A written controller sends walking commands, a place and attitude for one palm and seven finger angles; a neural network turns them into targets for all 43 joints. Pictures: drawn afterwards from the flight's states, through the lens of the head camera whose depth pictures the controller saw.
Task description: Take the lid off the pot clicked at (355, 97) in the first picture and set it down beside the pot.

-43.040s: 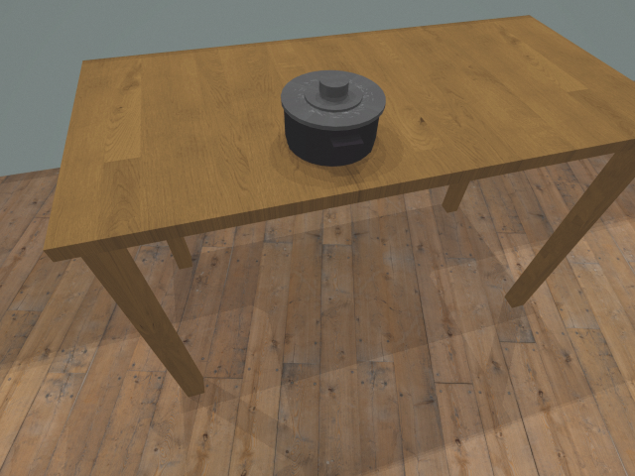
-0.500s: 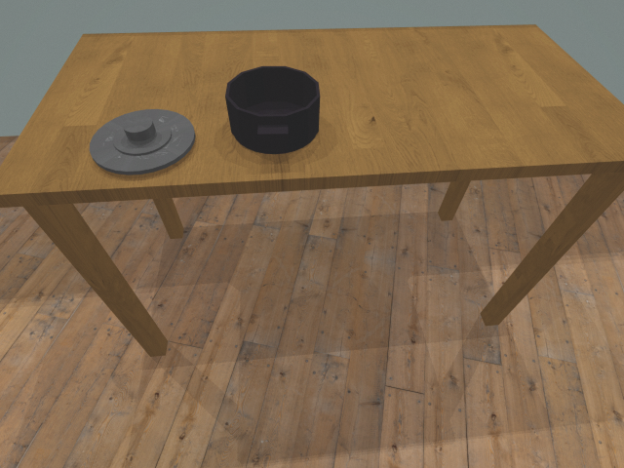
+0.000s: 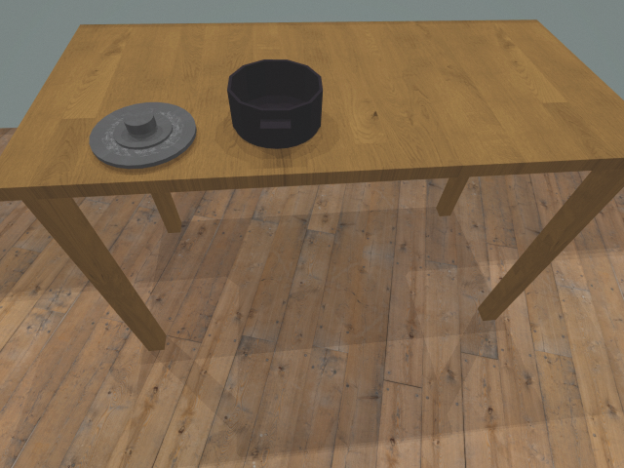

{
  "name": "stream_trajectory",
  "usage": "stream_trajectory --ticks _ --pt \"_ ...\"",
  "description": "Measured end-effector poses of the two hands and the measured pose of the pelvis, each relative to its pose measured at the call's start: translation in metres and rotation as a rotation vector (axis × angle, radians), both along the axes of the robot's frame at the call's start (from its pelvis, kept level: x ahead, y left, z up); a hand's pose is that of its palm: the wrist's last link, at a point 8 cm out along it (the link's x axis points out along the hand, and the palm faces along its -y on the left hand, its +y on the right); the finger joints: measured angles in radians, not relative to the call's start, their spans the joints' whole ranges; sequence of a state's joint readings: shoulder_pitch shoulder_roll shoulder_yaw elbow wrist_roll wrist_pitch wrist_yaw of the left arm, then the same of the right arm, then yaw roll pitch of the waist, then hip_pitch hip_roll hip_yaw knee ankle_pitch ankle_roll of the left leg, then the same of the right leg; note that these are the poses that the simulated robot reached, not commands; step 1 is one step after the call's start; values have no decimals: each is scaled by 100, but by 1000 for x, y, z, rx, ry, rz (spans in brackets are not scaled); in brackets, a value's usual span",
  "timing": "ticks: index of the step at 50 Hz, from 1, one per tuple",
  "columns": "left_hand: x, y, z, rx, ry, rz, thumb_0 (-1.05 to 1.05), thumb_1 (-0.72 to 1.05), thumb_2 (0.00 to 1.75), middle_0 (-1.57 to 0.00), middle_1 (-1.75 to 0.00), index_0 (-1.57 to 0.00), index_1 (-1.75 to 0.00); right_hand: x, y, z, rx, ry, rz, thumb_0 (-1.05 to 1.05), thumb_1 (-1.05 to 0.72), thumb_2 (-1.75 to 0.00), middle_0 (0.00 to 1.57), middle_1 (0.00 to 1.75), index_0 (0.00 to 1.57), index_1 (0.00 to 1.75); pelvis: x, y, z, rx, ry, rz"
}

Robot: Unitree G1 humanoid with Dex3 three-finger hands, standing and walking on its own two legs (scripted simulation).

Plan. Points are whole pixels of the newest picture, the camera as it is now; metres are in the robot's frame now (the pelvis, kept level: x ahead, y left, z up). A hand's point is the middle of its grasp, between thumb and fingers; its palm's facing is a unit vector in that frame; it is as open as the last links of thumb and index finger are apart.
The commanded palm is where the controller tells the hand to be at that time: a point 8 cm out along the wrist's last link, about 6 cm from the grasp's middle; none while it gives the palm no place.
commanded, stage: let the arm hang, fingers relaxed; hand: left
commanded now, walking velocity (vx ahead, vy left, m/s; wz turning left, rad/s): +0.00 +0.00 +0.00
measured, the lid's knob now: (140, 121) +0.65 +0.34 +0.05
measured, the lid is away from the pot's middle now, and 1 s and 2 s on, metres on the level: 0.25 0.25 0.25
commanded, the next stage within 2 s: look to check the result in 0.40 s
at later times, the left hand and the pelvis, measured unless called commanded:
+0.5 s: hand out of the picture +0.01 +0.19 -0.18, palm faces +0.00 -0.98 -0.20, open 7.3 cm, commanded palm none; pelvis -0.01 +0.01 +0.00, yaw +0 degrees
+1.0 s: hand out of the picture +0.00 +0.18 -0.18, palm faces +0.00 -0.98 -0.20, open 7.3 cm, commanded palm none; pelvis -0.02 +0.01 +0.00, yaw +0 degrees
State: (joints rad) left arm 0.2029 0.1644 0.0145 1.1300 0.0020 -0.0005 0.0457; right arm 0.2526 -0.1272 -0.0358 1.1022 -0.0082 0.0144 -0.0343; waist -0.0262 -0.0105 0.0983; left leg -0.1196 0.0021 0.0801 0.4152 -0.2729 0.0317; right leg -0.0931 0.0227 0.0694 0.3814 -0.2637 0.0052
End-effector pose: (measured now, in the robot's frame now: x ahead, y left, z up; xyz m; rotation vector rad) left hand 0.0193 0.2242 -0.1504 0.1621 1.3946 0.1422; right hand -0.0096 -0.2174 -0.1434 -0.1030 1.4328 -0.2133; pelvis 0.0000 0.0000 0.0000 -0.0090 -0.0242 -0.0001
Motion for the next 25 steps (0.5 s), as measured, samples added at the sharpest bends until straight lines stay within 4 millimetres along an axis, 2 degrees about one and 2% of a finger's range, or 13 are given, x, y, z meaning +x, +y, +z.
stream_trajectory --ticks 25 --pt "-11 10 1 0 -3 -5 1 93 90 -20 -30 -20 -30 -20 12 0 11 16 1 0 -90 -90 20 30 20 30 -13 10 1 2 -10 2"
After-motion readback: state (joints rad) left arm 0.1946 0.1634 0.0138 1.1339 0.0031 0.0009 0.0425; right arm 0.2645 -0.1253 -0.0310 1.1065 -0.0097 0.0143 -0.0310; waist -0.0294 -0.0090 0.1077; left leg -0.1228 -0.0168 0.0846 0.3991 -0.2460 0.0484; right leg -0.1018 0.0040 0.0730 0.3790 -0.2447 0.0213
